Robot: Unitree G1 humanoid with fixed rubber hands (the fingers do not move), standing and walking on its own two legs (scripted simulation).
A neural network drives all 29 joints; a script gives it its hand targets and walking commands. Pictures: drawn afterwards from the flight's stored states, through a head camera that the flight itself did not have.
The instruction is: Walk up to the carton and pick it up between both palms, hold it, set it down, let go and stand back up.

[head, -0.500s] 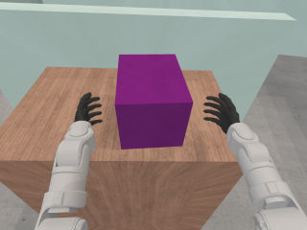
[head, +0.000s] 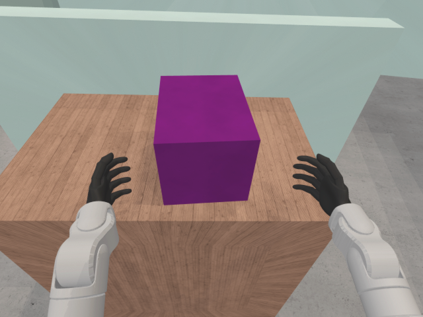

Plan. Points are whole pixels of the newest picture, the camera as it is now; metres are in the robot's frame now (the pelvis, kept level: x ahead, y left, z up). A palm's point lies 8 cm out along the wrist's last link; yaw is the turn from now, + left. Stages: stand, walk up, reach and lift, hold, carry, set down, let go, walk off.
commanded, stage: set down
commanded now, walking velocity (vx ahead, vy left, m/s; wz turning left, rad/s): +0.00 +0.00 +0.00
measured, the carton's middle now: (202, 136) +0.52 +0.03 +0.08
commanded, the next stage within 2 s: none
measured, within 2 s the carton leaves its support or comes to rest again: neither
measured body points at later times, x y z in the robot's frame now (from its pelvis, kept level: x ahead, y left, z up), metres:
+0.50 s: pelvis +0.00 +0.00 +0.00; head -0.02 +0.00 +0.45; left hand +0.25 +0.20 +0.10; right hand +0.26 -0.22 +0.10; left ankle +0.04 +0.15 -0.75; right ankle +0.04 -0.09 -0.75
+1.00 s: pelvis +0.02 +0.00 +0.00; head +0.05 +0.01 +0.45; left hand +0.25 +0.21 +0.05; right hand +0.25 -0.23 +0.03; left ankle +0.04 +0.15 -0.75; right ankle +0.04 -0.09 -0.75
